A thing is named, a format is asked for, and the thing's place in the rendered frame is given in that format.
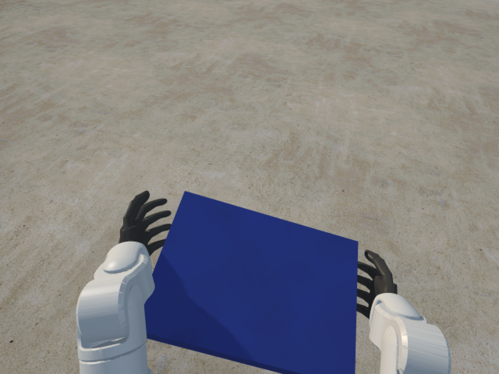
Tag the left robot hand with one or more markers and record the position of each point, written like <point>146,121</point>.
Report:
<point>135,223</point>

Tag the robot left forearm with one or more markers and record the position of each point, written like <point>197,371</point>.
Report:
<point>110,317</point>

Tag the right robot hand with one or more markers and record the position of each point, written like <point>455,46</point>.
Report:
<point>382,281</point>

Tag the robot right forearm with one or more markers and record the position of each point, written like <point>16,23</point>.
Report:
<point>408,343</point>

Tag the carton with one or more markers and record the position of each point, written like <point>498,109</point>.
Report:
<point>255,289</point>

